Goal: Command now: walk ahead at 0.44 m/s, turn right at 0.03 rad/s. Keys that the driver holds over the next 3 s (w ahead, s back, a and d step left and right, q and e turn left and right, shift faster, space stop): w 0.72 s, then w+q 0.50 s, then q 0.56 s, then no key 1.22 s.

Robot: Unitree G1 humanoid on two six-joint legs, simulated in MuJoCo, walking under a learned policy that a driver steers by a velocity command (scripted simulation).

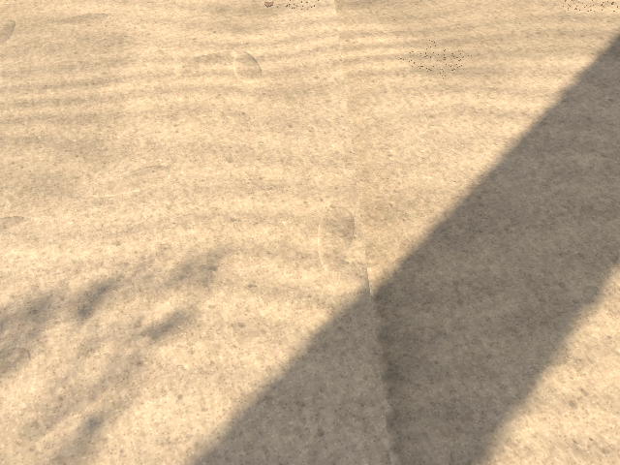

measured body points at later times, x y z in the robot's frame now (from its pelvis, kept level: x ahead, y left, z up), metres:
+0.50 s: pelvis +0.26 +0.09 +0.00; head +0.28 +0.11 +0.45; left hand +0.38 +0.34 -0.13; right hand +0.28 -0.17 -0.13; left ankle +0.24 +0.15 -0.75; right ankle +0.35 -0.06 -0.68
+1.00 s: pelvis +0.55 +0.07 +0.00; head +0.57 +0.06 +0.45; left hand +0.56 +0.33 -0.13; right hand +0.64 -0.19 -0.14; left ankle +0.54 +0.22 -0.66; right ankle +0.56 +0.01 -0.75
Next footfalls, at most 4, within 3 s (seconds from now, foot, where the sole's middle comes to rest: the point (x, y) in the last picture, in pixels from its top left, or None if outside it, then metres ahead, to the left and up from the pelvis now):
0.22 left None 0.28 0.15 -0.78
0.76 right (343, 443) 0.60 0.00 -0.78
1.32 left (247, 343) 0.85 0.24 -0.78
2.02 right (299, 303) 0.98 0.11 -0.78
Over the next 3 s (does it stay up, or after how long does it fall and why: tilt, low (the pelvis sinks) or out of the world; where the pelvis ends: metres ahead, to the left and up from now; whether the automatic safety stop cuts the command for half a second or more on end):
stays up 0.86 0.16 0.00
